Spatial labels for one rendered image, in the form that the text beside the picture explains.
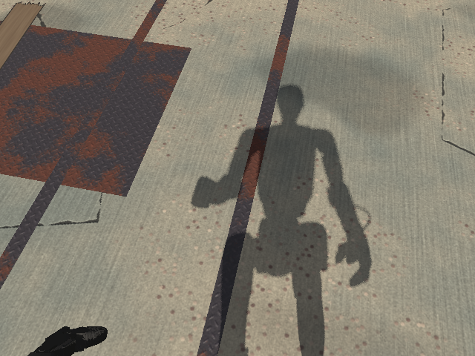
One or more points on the robot left hand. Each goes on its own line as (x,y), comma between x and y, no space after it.
(66,341)

